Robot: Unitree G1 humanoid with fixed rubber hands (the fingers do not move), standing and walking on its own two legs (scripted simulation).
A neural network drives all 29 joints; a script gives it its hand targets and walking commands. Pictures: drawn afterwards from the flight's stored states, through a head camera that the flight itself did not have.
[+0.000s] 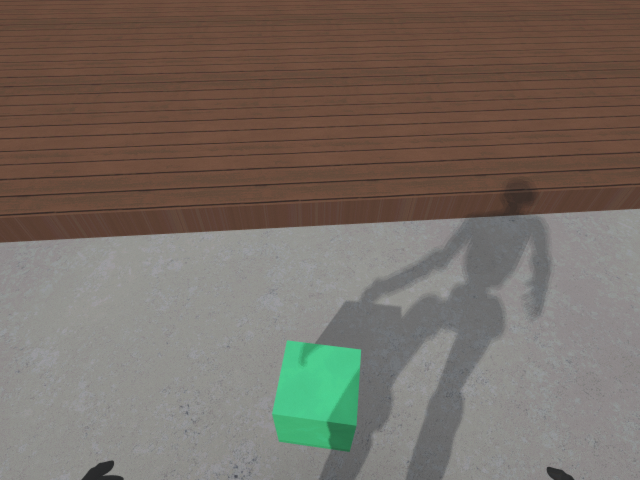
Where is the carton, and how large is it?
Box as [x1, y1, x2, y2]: [272, 340, 360, 451]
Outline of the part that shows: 287,340 272,412 279,441 349,451 356,425 360,349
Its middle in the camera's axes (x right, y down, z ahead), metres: -0.01 +0.46 +1.11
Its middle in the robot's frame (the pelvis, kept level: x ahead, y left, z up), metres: +0.45 +0.02 -0.66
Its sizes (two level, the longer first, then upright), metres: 0.210 0.200 0.250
